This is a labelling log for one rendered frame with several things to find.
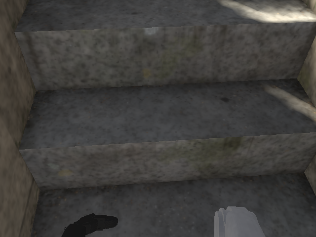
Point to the right robot thigh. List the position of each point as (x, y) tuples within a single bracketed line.
[(236, 221)]

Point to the robot left hand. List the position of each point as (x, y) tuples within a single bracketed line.
[(89, 224)]

